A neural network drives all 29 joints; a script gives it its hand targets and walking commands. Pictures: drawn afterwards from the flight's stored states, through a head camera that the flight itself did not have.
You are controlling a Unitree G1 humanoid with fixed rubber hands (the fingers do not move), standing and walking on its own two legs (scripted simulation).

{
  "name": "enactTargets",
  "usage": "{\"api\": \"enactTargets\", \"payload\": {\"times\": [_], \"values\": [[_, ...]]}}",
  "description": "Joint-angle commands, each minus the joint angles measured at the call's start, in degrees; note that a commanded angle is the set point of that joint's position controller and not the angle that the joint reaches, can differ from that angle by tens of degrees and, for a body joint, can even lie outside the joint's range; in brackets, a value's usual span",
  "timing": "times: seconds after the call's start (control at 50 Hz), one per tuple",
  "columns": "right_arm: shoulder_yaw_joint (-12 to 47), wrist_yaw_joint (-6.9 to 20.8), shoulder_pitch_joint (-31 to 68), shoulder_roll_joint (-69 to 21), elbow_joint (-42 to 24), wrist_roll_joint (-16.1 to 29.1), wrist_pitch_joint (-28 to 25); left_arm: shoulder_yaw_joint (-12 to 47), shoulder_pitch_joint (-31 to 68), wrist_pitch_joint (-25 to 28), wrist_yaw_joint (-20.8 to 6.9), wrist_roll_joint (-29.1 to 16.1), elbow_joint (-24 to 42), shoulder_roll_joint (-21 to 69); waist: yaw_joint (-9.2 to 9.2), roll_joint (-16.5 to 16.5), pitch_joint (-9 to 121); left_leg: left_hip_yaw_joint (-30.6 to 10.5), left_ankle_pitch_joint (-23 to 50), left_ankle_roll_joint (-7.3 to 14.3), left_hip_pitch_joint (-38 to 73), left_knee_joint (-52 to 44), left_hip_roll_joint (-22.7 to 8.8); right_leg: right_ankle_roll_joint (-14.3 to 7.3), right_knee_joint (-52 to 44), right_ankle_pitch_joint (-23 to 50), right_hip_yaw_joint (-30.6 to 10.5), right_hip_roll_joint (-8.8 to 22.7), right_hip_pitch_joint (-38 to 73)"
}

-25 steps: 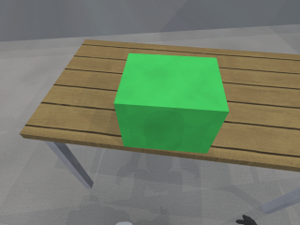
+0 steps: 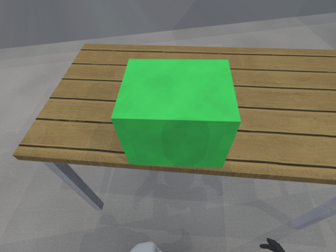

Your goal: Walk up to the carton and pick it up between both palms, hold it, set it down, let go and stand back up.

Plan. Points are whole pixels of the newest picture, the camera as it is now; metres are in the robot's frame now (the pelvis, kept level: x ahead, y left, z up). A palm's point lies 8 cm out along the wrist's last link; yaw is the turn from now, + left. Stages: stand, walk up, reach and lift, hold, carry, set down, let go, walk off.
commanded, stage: walk up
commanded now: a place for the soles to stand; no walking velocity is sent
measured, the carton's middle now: (176, 114) +0.46 +0.02 +0.04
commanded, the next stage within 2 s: reach and lift in 1.80 s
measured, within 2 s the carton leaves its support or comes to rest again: neither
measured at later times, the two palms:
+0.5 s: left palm out of the picture +0.05 +0.27 -0.10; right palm out of the picture +0.07 -0.24 -0.11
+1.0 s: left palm out of the picture +0.05 +0.28 -0.12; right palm out of the picture +0.03 -0.20 -0.11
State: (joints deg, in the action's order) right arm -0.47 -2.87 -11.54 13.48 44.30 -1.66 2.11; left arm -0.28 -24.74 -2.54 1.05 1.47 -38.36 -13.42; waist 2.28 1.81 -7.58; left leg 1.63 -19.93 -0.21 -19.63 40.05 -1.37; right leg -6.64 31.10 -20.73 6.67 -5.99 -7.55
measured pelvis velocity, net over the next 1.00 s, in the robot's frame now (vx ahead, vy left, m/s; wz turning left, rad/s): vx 0.02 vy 0.04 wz -0.14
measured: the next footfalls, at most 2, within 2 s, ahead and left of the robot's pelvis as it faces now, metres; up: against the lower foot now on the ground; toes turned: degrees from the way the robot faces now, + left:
left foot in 0.02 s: +0.09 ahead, +0.11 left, +0.00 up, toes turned +1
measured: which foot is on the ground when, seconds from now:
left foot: up 0.00-0.00, down 0.02-1.00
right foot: down 0.00-1.00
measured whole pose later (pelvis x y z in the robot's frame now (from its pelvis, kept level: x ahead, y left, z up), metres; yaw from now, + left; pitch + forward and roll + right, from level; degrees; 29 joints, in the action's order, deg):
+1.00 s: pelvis +0.02 +0.04 +0.02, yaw -8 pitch -2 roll +0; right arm 0.7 -1.8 -16.4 12.3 53.6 -0.3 -0.7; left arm 0.2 -22.3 0.1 1.3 0.7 -53.8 -11.8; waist -0.2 -0.8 -1.6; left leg 10.8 -12.2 4.1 -11.5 24.9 -0.2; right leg -2.7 23.8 -16.9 -2.5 -4.1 -5.1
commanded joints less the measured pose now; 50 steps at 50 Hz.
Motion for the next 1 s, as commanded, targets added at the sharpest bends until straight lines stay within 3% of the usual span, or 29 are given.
{"api": "enactTargets", "payload": {"times": [0.0,0.02,0.04,0.06,0.08,0.1,0.14,0.18,0.2,0.22,0.3,0.32,0.34,0.38,0.48,0.56,0.64,0.7,0.92,0.98], "values": [[-1.88,0.05,-2.68,7.52,-3.80,-0.46,-2.73,-3.00,0.50,1.78,0.31,-1.47,4.70,-12.07,-4.25,-3.92,5.11,-5.70,20.65,3.49,13.57,-12.22,-4.35,10.28,-5.41,34.73,-13.68,15.89,-9.36],[-2.24,0.11,-4.68,9.27,-2.89,-0.76,-2.92,-2.54,-1.44,2.27,0.02,-1.55,4.67,-10.87,-4.91,-3.36,8.11,-10.84,22.60,6.75,19.51,-12.45,-8.02,12.48,-2.31,28.56,-13.34,14.13,-12.63],[-2.81,0.08,-5.47,10.97,-2.25,0.10,-3.01,-2.44,-4.22,1.98,-0.08,-1.50,3.65,-10.23,-4.23,-2.72,11.53,-18.40,19.64,11.92,18.69,-13.18,-14.57,13.92,2.76,15.86,-12.38,10.16,-11.70],[-3.13,0.18,-4.42,12.18,-1.53,0.82,-2.80,-2.43,-5.77,1.40,0.11,-0.69,2.33,-9.20,-3.63,0.04,10.99,-21.51,14.80,15.92,14.57,-14.81,-18.72,13.66,5.82,6.18,-12.04,8.70,-9.11],[-2.96,0.34,-2.03,11.55,-2.04,1.05,-2.74,-2.81,-5.54,1.09,0.07,-0.17,1.81,-9.13,-3.22,2.66,8.95,-22.24,11.39,17.11,10.60,-17.13,-19.36,12.52,5.68,0.57,-11.53,7.88,-8.53],[-2.49,0.42,0.33,10.84,-2.67,1.11,-2.72,-2.85,-5.21,1.12,-0.23,-0.01,1.14,-8.91,-2.92,5.23,7.15,-20.64,8.22,15.89,7.47,-19.61,-18.23,10.55,3.59,-3.02,-10.64,7.41,-7.67],[-1.53,0.80,3.84,9.56,-3.86,1.34,-2.76,-3.14,-7.06,2.03,-1.11,0.16,0.29,-8.47,-0.84,6.07,5.57,-14.94,6.88,10.13,2.26,-18.81,-14.09,7.92,-6.33,3.48,-11.98,8.83,-2.56],[-0.83,1.34,4.34,7.15,-3.86,1.97,-2.49,-3.84,-7.17,3.00,-1.28,-0.32,-0.54,-10.47,-0.92,-0.23,3.49,-7.04,4.47,3.69,0.55,-13.77,-6.88,6.50,-12.25,9.27,-18.62,12.61,-1.78],[-0.63,1.47,4.42,6.65,-3.42,1.70,-2.40,-3.85,-5.69,3.33,-1.15,-0.97,-0.79,-11.00,-1.32,-0.99,2.17,-4.65,6.51,2.02,3.60,-11.91,-4.68,6.33,-13.09,11.79,-19.35,14.12,-4.92],[-0.74,1.57,3.73,6.78,-3.08,1.63,-2.37,-3.73,-5.00,3.57,-0.94,-1.18,-0.98,-10.60,-1.66,0.45,3.26,-3.59,7.40,1.67,5.24,-12.09,-4.19,6.68,-13.66,13.74,-19.43,14.72,-5.01],[-0.54,1.44,2.44,6.24,-0.73,0.61,-2.65,-3.14,-3.98,3.51,0.05,-1.43,-1.63,-10.56,-1.54,-5.28,2.86,-2.67,11.61,1.79,6.60,-14.04,-4.52,9.57,-15.00,24.76,-17.87,15.18,-2.89],[-0.57,1.26,2.58,6.77,-0.34,0.62,-2.75,-2.88,-4.39,3.38,0.08,-1.32,-1.93,-9.91,-1.29,-4.74,2.97,-2.19,12.03,1.73,6.67,-14.05,-4.65,10.20,-14.90,26.98,-17.28,14.93,-2.33],[-0.44,1.08,1.86,6.73,0.32,0.74,-2.94,-2.91,-4.40,3.30,0.09,-1.25,-2.17,-9.98,-1.38,-5.88,3.74,-2.22,12.34,1.85,6.96,-14.46,-4.78,10.10,-14.91,27.58,-16.96,14.81,-1.15],[-0.34,0.93,1.16,6.94,1.08,0.70,-3.25,-2.77,-4.03,3.23,0.14,-1.11,-2.64,-9.73,-1.49,-4.89,4.98,-2.45,14.59,2.22,8.27,-15.51,-5.57,9.25,-13.20,29.86,-15.95,14.23,0.25],[-0.48,0.73,-1.27,7.98,2.36,0.96,-3.37,-2.77,-2.99,3.03,-0.06,-1.20,-4.00,-9.54,-2.09,-4.59,5.64,-3.31,13.65,3.11,11.06,-16.74,-7.21,7.38,-13.75,19.78,-15.75,12.67,-2.50],[-0.61,0.81,-1.86,7.85,3.07,0.94,-3.26,-2.80,-3.82,3.07,-0.10,-1.18,-5.57,-8.88,-1.78,-2.40,4.21,-3.46,9.22,3.03,10.07,-17.56,-7.36,6.98,-15.11,11.17,-16.86,11.96,-4.86],[-0.81,0.81,-3.51,8.11,3.84,1.03,-3.88,-2.41,-2.97,3.30,-0.09,-0.97,-7.40,-8.05,-2.34,-1.05,3.82,-5.39,10.22,4.10,10.35,-19.97,-9.09,5.59,-12.54,12.42,-16.01,10.89,-4.98],[-0.98,0.81,-3.14,8.24,3.92,1.25,-3.87,-2.03,-3.52,3.30,0.13,-0.50,-9.02,-7.13,-1.82,0.65,1.91,-6.25,8.45,4.73,8.47,-21.42,-10.04,6.39,-12.08,12.38,-16.50,10.88,-5.23],[-0.60,0.68,-7.16,7.01,5.97,1.39,-4.03,-1.38,-2.11,3.64,0.70,-0.88,-13.05,-6.29,-2.63,-3.05,4.98,-3.47,17.73,4.56,12.92,-20.34,-9.83,5.82,-11.42,18.31,-16.57,11.05,-3.73],[-0.88,0.45,-6.97,7.57,6.18,1.34,-3.87,-1.15,-1.95,3.31,0.64,-0.89,-13.93,-5.35,-2.51,-2.26,4.43,-4.23,13.76,4.74,13.60,-22.05,-10.63,5.54,-10.86,13.53,-15.64,10.03,-5.73]]}}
